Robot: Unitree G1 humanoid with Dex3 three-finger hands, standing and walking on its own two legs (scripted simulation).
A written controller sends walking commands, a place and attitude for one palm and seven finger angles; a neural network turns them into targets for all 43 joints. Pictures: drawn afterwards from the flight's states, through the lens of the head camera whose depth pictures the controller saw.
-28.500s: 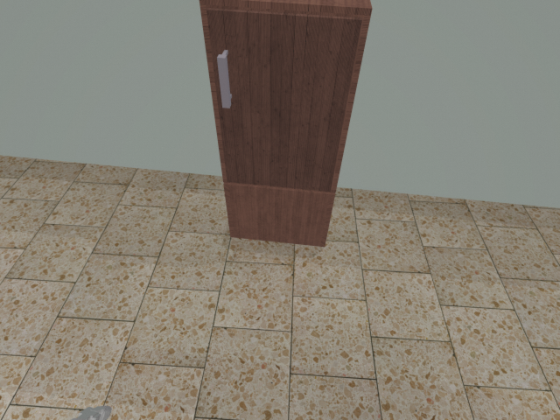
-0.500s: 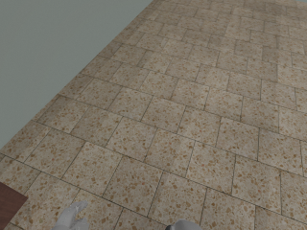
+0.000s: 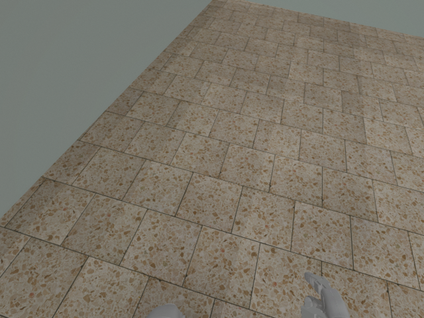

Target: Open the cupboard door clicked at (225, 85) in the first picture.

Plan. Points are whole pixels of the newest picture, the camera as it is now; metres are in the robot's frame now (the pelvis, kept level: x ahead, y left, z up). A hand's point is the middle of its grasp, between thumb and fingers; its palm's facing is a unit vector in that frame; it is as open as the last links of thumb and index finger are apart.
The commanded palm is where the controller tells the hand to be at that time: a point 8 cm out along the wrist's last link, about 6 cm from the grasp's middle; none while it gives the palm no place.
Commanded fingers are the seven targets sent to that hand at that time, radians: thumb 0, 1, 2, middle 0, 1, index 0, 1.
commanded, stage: walk to a spot facing it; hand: left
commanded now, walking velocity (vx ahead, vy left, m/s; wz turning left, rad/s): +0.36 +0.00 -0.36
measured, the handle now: out of the picture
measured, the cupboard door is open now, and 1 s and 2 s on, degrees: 46 46 46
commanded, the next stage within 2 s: turn to face it in 0.56 s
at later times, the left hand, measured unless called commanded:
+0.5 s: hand (186, 206) +0.40 +0.11 -0.14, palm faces -0.23 -0.95 -0.23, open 7.4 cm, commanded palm none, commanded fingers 0.00 0.90 0.90 -0.20 -0.30 -0.20 -0.30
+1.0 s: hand (189, 194) +0.45 +0.11 -0.18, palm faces -0.05 -0.98 -0.18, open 7.3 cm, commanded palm none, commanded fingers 0.00 0.90 0.90 -0.20 -0.30 -0.20 -0.30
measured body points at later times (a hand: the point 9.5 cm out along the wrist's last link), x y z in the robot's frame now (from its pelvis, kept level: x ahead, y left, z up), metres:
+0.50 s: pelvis +0.22 -0.06 +0.00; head +0.25 -0.07 +0.45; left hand +0.41 +0.16 -0.12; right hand +0.07 -0.26 -0.14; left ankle +0.11 +0.10 -0.67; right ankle +0.25 -0.15 -0.72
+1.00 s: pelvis +0.41 -0.07 +0.01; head +0.44 -0.05 +0.45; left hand +0.46 +0.16 -0.16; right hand +0.46 -0.32 -0.13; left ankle +0.49 +0.00 -0.72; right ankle +0.30 -0.18 -0.64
